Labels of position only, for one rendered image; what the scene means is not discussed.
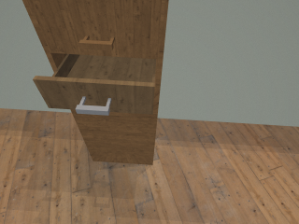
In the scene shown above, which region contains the drawer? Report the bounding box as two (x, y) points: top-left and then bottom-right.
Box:
(33, 54), (156, 115)

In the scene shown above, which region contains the handle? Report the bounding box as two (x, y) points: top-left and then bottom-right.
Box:
(75, 96), (112, 116)
(78, 39), (114, 51)

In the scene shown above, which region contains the cabinet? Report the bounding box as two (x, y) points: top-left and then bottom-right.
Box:
(22, 0), (169, 165)

